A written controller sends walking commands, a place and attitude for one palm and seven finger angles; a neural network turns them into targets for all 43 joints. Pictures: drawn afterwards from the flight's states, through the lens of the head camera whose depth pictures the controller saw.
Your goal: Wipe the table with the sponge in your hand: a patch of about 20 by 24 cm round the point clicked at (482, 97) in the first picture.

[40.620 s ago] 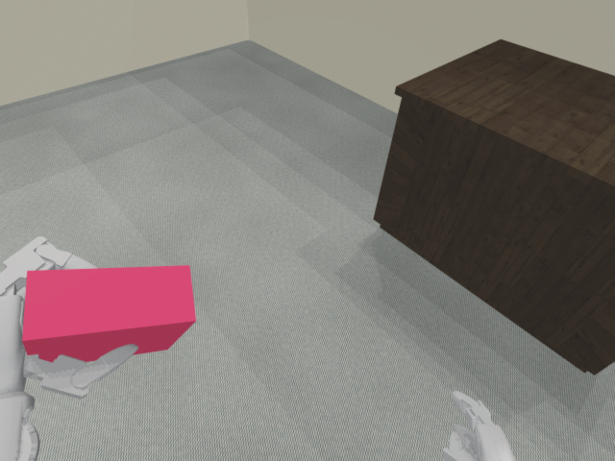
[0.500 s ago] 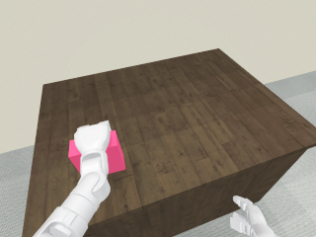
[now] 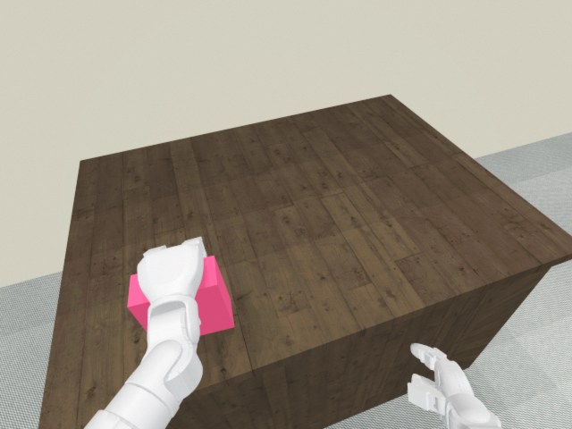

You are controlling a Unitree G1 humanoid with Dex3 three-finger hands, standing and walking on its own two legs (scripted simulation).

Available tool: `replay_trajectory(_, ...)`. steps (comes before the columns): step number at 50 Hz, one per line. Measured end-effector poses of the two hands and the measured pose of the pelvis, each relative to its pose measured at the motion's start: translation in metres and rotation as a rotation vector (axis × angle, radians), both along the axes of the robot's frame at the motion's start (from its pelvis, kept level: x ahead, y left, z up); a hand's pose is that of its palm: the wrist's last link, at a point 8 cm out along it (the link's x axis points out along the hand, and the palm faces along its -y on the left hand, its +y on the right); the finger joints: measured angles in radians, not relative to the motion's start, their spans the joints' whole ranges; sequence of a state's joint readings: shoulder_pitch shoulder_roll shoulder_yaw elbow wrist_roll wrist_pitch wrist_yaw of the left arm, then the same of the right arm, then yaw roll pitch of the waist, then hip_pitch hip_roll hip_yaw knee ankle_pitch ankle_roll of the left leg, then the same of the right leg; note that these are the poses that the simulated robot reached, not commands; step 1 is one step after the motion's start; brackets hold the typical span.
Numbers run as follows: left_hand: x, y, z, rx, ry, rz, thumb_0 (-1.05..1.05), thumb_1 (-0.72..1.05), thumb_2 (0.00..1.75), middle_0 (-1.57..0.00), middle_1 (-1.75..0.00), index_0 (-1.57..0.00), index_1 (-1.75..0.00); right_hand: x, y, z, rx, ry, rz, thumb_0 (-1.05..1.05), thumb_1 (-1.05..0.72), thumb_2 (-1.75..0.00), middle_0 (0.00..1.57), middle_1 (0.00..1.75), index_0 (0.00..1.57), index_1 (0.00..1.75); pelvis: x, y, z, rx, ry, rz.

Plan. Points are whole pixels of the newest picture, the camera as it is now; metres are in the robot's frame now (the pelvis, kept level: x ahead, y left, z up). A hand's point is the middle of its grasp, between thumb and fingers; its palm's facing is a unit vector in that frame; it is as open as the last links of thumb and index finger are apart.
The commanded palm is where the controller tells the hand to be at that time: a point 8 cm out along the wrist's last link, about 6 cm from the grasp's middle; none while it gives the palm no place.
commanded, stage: wipe back along the middle lane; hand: left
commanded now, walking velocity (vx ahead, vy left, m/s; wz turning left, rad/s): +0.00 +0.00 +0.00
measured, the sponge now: (189, 309) +0.30 +0.21 -0.02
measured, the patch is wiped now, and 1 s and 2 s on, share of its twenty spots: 0.90 0.90 1.00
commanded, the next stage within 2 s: slide across to the third lane in 0.16 s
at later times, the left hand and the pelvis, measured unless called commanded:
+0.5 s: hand (194, 300) +0.28 +0.18 +0.04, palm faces +0.00 -0.08 -1.00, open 10.0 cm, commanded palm +0.24 +0.15 +0.08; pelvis -0.01 -0.01 +0.00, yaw +0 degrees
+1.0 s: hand (228, 292) +0.30 +0.13 +0.04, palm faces -0.01 -0.06 -1.00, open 10.0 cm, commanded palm +0.27 +0.11 +0.09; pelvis -0.02 -0.02 +0.00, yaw +1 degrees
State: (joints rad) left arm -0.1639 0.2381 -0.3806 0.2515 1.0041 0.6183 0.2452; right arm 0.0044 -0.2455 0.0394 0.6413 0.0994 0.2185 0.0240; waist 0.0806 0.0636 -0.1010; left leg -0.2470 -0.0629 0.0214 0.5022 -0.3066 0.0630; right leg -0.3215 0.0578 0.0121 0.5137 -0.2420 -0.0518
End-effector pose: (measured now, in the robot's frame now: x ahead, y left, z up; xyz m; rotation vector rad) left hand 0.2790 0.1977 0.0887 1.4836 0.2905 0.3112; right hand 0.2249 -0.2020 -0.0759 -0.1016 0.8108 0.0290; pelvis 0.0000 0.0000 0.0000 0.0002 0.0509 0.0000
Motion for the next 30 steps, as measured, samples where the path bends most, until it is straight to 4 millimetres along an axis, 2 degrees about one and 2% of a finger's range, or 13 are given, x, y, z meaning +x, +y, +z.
replay_trajectory(13,-0.020,-0.012,-0.001,-0.020,-0.010,-0.001,0.01,-0.48,1.08,-0.65,-1.45,-0.70,-1.42,0.002,-0.011,0.006,0.010,-0.037,-0.004,0.01,-0.91,-0.90,0.20,0.30,0.20,0.30,-0.003,-0.007,-0.001,0.006,-0.018,-0.008)
replay_trajectory(22,-0.016,-0.016,0.000,-0.018,0.024,0.013,0.00,-0.49,1.08,-0.67,-1.44,-0.71,-1.40,0.003,-0.014,0.007,0.004,-0.050,-0.002,0.01,-0.91,-0.90,0.20,0.30,0.20,0.30,-0.008,-0.012,0.000,0.009,-0.024,-0.001)
replay_trajectory(30,-0.016,-0.031,0.003,-0.012,0.030,-0.041,-0.01,-0.50,1.08,-0.68,-1.42,-0.73,-1.39,-0.001,-0.011,0.003,0.019,-0.040,0.008,0.01,-0.91,-0.90,0.20,0.30,0.20,0.30,-0.011,-0.013,0.000,0.011,-0.031,0.006)
